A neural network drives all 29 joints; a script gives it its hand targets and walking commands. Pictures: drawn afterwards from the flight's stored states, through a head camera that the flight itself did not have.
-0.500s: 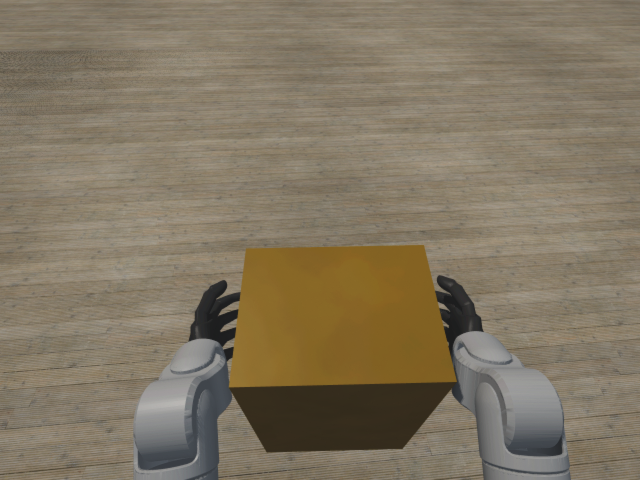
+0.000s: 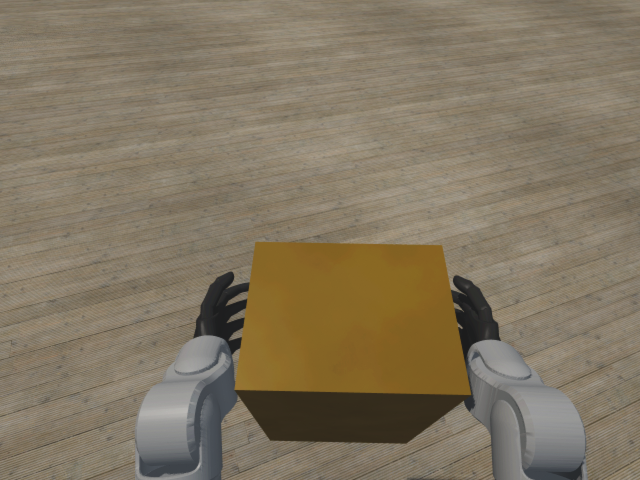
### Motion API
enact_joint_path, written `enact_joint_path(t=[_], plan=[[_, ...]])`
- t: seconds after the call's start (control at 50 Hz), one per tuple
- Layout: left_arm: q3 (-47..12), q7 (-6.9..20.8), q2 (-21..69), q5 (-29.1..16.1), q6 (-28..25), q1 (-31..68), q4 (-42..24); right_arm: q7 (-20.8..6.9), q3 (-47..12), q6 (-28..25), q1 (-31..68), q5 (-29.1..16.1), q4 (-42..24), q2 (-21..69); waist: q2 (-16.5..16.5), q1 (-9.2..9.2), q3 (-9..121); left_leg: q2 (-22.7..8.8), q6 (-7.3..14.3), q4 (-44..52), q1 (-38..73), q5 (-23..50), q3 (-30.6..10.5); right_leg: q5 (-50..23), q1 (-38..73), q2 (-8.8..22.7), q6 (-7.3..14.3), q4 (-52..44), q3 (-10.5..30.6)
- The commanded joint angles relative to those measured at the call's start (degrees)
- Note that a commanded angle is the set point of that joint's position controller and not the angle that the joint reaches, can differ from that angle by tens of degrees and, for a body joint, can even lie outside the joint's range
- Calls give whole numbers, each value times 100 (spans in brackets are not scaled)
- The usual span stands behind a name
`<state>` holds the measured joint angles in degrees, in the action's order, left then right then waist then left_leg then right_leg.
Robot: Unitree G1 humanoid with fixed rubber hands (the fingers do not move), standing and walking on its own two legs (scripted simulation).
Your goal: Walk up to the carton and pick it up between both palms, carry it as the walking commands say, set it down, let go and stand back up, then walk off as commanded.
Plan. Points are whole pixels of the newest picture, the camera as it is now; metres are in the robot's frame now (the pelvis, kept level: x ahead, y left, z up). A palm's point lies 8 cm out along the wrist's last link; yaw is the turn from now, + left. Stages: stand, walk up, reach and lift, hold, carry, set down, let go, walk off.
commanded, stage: carry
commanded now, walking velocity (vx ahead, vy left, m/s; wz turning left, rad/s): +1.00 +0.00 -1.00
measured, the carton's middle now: (342, 358) +0.26 +0.01 +0.03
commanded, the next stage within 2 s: none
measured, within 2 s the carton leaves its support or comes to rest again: neither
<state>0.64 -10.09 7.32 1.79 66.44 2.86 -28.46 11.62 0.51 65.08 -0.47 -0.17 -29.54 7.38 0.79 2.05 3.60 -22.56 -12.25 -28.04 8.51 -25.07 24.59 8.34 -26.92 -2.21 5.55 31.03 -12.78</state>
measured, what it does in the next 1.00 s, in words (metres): walks ahead, turning right: left foot, then right foot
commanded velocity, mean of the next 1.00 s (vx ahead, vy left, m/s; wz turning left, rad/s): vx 1.00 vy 0.00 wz -1.00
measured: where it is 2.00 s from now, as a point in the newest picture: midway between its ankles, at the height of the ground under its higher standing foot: (622, 294)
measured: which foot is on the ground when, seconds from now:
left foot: down 0.00-0.02, up 0.04-0.32, down 0.34-0.80, up 0.82-1.00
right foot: down 0.00-0.40, up 0.42-0.78, down 0.80-1.00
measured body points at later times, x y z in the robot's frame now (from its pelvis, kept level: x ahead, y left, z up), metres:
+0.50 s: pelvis +0.40 -0.09 +0.03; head +0.42 -0.07 +0.48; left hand +0.70 -0.15 +0.09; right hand +0.51 -0.36 +0.10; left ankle +0.47 +0.03 -0.71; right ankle +0.27 -0.08 -0.62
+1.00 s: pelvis +0.71 -0.42 +0.02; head +0.76 -0.44 +0.47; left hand +0.99 -0.55 +0.06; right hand +0.76 -0.71 +0.07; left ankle +0.77 -0.27 -0.64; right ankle +0.66 -0.46 -0.71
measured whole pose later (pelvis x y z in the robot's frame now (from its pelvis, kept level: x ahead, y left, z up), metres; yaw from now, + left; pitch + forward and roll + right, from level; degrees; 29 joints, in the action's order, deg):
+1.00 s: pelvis +0.71 -0.42 +0.02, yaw -57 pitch +4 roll -3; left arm 1.4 -12.1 7.4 0.1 63.8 5.0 -22.9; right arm 8.6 1.6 60.5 0.0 2.2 -23.8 7.3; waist 0.8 5.2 -2.6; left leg -6.0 -5.9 -64.0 -26.0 -28.6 -1.1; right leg 11.8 -17.1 -10.0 6.5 25.5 0.9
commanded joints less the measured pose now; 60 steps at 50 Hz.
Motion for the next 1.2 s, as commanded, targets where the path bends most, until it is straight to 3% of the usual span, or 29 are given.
enact_joint_path(t=[0.0, 0.02, 0.04, 0.08, 0.22, 0.3, 0.32, 0.36, 0.38, 0.4, 0.44, 0.5, 0.6, 0.74, 0.78, 0.8, 0.82, 0.84, 0.86, 0.88, 0.92, 1.0, 1.02, 1.04, 1.06, 1.08, 1.1, 1.14, 1.18], plan=[[-3805, 583, 4835, -1548, -229, 2368, -497, -865, -3146, -197, 2453, -1385, -841, 4646, 809, -55, 1789, 1694, 503, -5052, -4164, 33, -1138, 1179, 4698, 1418, 1421, -1112, 4783], [-3860, 646, 5033, -1822, -253, 2618, -536, -854, -3105, -250, 2404, -1304, -605, 4667, 698, -93, 1839, 2142, 598, -5924, -5281, -915, -2125, -489, 5060, 1704, 1811, -1105, 5736], [-3935, 698, 5267, -2062, -309, 2783, -862, -849, -3030, -334, 2405, -1277, -510, 4883, -260, -6, 1834, 1894, 700, -5768, -5416, -508, -2541, -2058, 4878, 1541, 1614, -872, 4744], [-4189, 790, 5604, -2254, -433, 3063, -1143, -890, -3043, -483, 2271, -1297, -471, 5366, -570, -92, 1986, 1673, 737, -4800, -5349, -116, -2751, -2951, 4680, 1246, 1043, -713, 3741], [-3715, 899, 5553, -1838, -593, 1857, -269, -843, -3480, -732, 2415, -1482, -1223, 5061, 1067, -295, 1320, 1874, 802, -830, -3242, 860, -2216, -1860, 2655, 824, 911, -1628, 2726], [-3383, 747, 4895, -1384, -512, 1387, -188, -886, -3679, -466, 2328, -1699, -1062, 4802, 688, -478, 1286, 2291, 826, 496, -863, 1897, -1509, -2826, 1107, 402, 563, -473, 2166], [-3304, 702, 4707, -1268, -491, 1487, -254, -903, -3709, -408, 2274, -1768, -877, 4736, 263, -609, 1640, 2149, 883, 429, 217, 1726, -1706, -2940, 491, 222, 436, 585, 2039], [-3241, 650, 4432, -1285, -448, 1888, -508, -913, -3691, -353, 2502, -1752, -557, 4586, -1630, -714, 1804, 214, 1213, 1182, 1416, 200, -4234, -483, -1155, -279, 13, 3292, 1362], [-3257, 660, 4344, -1392, -407, 1997, -574, -904, -3579, -355, 2409, -1727, -219, 4697, -2211, -533, 1634, -397, 1523, 1163, 1476, 2613, -5284, 1351, -1702, -242, -192, 4015, 1259], [-3352, 662, 4498, -1507, -393, 2193, -502, -888, -3540, -388, 2468, -1763, -174, 4958, -1727, -542, 1594, -619, 1739, 1043, 1300, 3521, -4975, 1443, -1923, 195, -217, 4080, 1426], [-3342, 671, 4778, -1479, -363, 2327, -183, -923, -3382, -415, 2635, -1804, -22, 5123, -932, -492, 1214, -628, 1581, 1506, 792, 2688, -4277, 1368, -2007, 657, -161, 3574, 1514], [-3189, 688, 5137, -1276, -406, 2105, 169, -940, -3399, -476, 2983, -1747, -345, 5146, -905, -434, 770, -521, 1237, 1770, 37, 1928, -2665, 1068, -1460, 898, -79, 2283, 1224], [-3321, 599, 5292, -1283, -575, 2190, -67, -998, -3494, -534, 3130, -1713, -703, 5106, -1052, -329, 716, -173, 1088, 1961, 333, 3101, -1290, -329, -1317, 637, -86, 1120, 456], [-3649, 543, 5033, -1396, -415, 2277, -405, -923, -3232, -321, 2584, -1462, -774, 4604, -1573, -132, 1113, 371, 694, 35, 787, 7792, 48, -728, 800, -586, 51, -186, -678], [-3756, 586, 4947, -1451, -335, 2197, -304, -877, -3052, -272, 2341, -1291, -592, 4440, -1264, 78, 1710, 620, 640, -2651, 71, 7261, -21, 254, 2494, -1075, 336, -591, 22], [-3808, 641, 4874, -1516, -304, 2466, -348, -867, -3018, -266, 2447, -1196, -500, 4469, -500, 73, 1583, 984, 594, -4090, -1546, 4936, -511, 1598, 3243, 7, 878, -832, 2315], [-3807, 715, 4773, -1632, -218, 2788, -205, -840, -2855, -175, 2136, -901, -93, 4395, 736, -25, 1718, 2028, 472, -5900, -3998, 1431, -1138, 924, 4773, 1398, 2009, -1151, 5224], [-3896, 774, 5127, -1983, -249, 2974, -239, -838, -2738, -269, 2130, -807, 6, 4464, 621, -23, 1670, 2461, 479, -6784, -5091, -894, -2056, -1274, 5105, 1686, 2481, -1161, 5911], [-3964, 828, 5144, -2345, -313, 3325, -545, -792, -2421, -384, 2459, -823, 289, 4299, -336, 15, 2048, 2065, 566, -6632, -5079, -672, -2721, -3080, 5085, 1583, 2127, -835, 5068], [-4267, 884, 5735, -2504, -413, 3319, -1040, -838, -2702, -501, 1877, -916, -107, 5182, -713, -10, 2316, 1872, 637, -6178, -5111, -397, -2880, -3371, 5001, 1416, 1636, -643, 4436], [-4392, 968, 6210, -2474, -567, 3244, -888, -910, -2852, -773, 2305, -1020, -443, 5552, -295, -203, 2263, 1448, 641, -4025, -4263, -350, -3097, -2529, 3828, 945, 949, -761, 3625], [-3975, 971, 5895, -1883, -622, 2267, -152, -910, -3022, -904, 2262, -1072, -648, 5239, 707, -439, 1686, 1721, 790, -21, -1744, 1, -2631, -1454, 1464, 687, 772, -848, 2524], [-3916, 926, 5770, -1809, -654, 2157, -190, -914, -3102, -918, 2379, -1156, -821, 5178, 645, -525, 1806, 1974, 698, 749, -900, 785, -2119, -977, 1058, 418, 665, -594, 2211], [-3860, 867, 5641, -1707, -667, 1915, -224, -921, -3152, -908, 2401, -1259, -890, 5109, -67, -618, 2066, 1831, 692, 1125, 260, 1132, -2130, -387, 230, 110, 538, 270, 1829], [-3756, 815, 5454, -1528, -642, 1720, -203, -924, -3233, -868, 2540, -1319, -900, 4913, -1348, -691, 1964, 586, 918, 1528, 1017, 896, -3385, 129, -926, -256, 239, 1552, 1227], [-3616, 783, 5243, -1388, -605, 1499, -172, -915, -3325, -799, 2608, -1358, -809, 4754, -2043, -514, 1868, -496, 1168, 1528, 1261, 2067, -4433, 1495, -1513, -264, 32, 2379, 1100], [-3539, 778, 4972, -1418, -540, 1739, -130, -904, -3280, -718, 2504, -1344, -414, 4765, -2160, -503, 1836, -847, 1530, 1020, 1645, 4278, -5098, 1937, -1771, -119, -152, 3279, 1014], [-3450, 731, 5007, -1476, -557, 2053, -182, -935, -3377, -683, 2687, -1601, -392, 5024, -1048, -546, 1562, -735, 1614, 851, 1844, 5214, -4716, 2129, -2489, 52, -142, 3525, 934], [-3026, 628, 4993, -1233, -577, 1658, 63, -988, -3585, -583, 3000, -1853, -648, 5001, -439, -540, 1083, -479, 1340, 836, 2272, 5393, -3526, 2036, -3077, 266, -102, 3130, 790]])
